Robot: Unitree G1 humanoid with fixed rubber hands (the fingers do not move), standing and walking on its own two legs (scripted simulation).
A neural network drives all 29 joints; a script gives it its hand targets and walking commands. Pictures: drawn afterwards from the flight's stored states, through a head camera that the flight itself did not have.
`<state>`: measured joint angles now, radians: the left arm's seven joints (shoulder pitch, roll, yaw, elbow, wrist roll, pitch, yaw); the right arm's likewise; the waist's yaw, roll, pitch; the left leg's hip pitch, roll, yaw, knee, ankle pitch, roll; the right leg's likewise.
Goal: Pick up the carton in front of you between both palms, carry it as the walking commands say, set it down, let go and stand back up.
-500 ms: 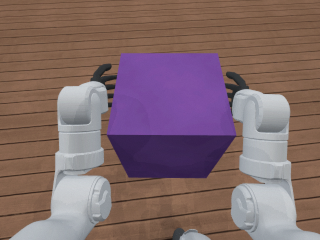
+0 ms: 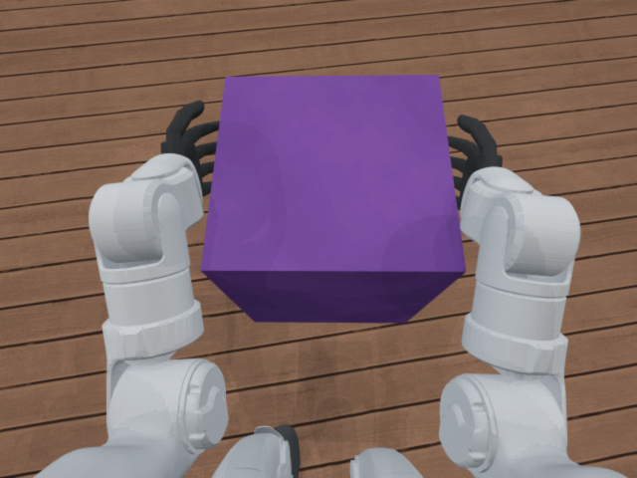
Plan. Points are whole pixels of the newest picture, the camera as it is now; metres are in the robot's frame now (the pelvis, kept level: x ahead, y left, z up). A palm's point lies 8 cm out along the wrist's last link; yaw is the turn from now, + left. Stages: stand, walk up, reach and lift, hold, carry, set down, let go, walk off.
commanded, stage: carry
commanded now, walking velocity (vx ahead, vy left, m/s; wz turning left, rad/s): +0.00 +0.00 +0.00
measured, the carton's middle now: (330, 220) +0.40 -0.01 +0.05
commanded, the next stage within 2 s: none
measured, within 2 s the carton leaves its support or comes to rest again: neither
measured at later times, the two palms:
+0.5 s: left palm out of the picture +0.58 +0.14 +0.21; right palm out of the picture +0.61 -0.16 +0.21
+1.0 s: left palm (207, 9) +0.62 +0.13 +0.17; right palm (460, 19) +0.61 -0.17 +0.17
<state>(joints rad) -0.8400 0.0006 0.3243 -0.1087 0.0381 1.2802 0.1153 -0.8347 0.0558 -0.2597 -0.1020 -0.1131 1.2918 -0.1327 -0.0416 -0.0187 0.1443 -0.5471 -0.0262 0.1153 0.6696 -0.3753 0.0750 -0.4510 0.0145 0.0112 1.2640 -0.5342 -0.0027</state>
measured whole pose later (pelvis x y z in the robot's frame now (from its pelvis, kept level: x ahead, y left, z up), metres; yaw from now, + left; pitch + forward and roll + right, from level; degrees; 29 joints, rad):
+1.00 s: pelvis +0.26 -0.01 +0.04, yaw +0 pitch +1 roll +0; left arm -0.72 0.01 0.22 0.24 0.08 1.23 0.11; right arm -0.70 -0.01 -0.19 0.24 -0.06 1.26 -0.13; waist -0.02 0.00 -0.05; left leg -0.21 -0.01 0.06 0.57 -0.51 0.04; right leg -0.24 0.00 -0.08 0.56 -0.47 0.00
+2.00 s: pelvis +0.23 -0.01 +0.04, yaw +0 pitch -1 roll +0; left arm -0.71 0.02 0.21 0.29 0.07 1.23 0.11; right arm -0.71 -0.02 -0.19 0.29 -0.07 1.26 -0.12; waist 0.00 0.00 -0.06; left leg -0.21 0.00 0.06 0.53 -0.45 0.04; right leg -0.23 -0.01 -0.09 0.52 -0.41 0.00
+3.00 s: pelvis +0.22 -0.01 +0.04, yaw +1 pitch -1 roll +0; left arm -0.71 0.01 0.21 0.28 0.07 1.23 0.12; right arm -0.71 -0.02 -0.19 0.28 -0.07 1.26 -0.12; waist 0.00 0.00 -0.05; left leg -0.23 0.00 0.07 0.53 -0.44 0.03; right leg -0.25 -0.01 -0.10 0.51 -0.39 0.00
